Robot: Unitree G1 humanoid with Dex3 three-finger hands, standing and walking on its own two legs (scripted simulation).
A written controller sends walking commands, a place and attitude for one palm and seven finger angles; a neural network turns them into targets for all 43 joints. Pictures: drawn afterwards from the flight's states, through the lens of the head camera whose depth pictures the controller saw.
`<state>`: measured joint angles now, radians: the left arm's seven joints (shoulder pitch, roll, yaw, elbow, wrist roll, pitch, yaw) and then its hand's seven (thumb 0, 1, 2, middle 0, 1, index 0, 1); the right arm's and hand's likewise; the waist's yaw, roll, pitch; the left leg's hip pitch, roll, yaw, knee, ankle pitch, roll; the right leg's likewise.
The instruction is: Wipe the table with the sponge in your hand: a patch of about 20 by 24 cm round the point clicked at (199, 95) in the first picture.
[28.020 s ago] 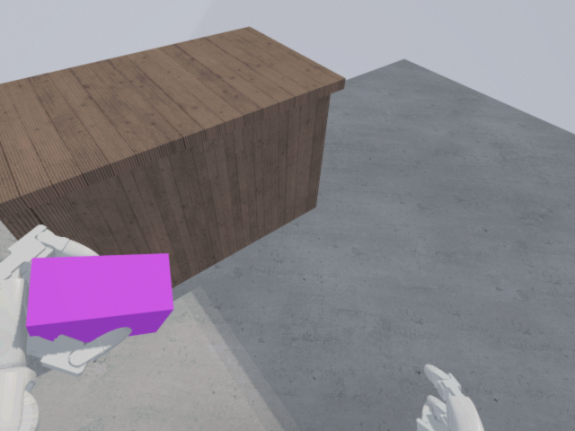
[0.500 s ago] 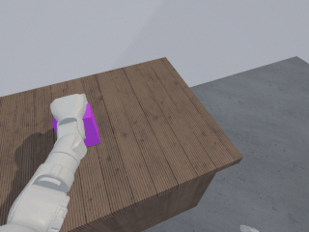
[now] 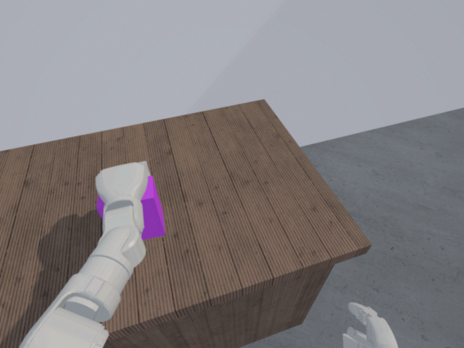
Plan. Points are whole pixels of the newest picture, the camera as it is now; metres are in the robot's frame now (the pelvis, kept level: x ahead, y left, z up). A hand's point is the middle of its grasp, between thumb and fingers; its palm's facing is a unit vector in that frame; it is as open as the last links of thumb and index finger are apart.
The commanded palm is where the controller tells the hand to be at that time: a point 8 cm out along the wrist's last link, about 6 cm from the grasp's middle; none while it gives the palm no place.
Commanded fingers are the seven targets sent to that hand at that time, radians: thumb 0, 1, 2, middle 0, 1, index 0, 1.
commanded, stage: wipe back along the middle lane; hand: left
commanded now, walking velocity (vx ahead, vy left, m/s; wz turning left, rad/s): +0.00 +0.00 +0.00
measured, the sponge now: (136, 217) +0.36 +0.24 -0.01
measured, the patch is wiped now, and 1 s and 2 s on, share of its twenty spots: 0.70 0.90 0.95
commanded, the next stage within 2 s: slide across to the third lane in 0.88 s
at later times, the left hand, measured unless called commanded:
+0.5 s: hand (139, 217) +0.33 +0.21 +0.05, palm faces +0.01 -0.05 -1.00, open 10.3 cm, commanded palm +0.29 +0.19 +0.08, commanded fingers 0.00 0.10 1.30 -1.20 -1.60 -1.20 -1.60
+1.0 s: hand (146, 238) +0.29 +0.18 +0.05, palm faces +0.02 -0.08 -1.00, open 10.3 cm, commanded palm +0.24 +0.17 +0.08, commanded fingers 0.00 0.10 1.30 -1.20 -1.60 -1.20 -1.60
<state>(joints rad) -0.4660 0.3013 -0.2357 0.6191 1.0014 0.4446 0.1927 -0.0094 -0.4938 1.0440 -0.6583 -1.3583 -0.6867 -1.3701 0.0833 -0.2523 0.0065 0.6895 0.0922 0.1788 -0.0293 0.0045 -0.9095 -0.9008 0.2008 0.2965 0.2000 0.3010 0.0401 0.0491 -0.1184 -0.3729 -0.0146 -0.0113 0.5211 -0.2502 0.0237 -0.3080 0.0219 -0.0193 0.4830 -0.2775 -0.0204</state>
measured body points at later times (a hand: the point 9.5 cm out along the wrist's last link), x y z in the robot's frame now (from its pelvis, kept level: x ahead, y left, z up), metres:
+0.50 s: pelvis +0.00 +0.00 +0.00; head -0.01 -0.03 +0.45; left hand +0.32 +0.21 +0.10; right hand +0.21 -0.23 -0.10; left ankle +0.01 +0.10 -0.74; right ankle -0.02 -0.11 -0.74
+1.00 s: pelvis +0.00 -0.02 +0.00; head -0.03 -0.06 +0.45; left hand +0.28 +0.18 +0.10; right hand +0.23 -0.23 -0.08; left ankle +0.01 +0.10 -0.74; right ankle -0.02 -0.11 -0.74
